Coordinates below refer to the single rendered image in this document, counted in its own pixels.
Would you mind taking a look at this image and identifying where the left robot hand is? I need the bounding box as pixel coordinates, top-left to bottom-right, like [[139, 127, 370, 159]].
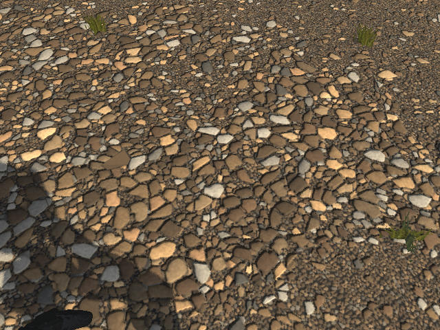
[[18, 308, 93, 330]]

